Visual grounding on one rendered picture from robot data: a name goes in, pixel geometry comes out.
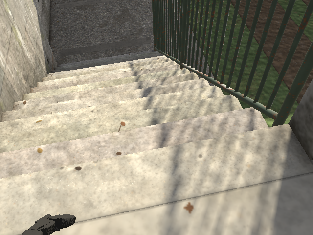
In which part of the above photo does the left robot hand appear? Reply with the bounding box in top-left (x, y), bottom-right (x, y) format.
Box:
top-left (20, 214), bottom-right (76, 235)

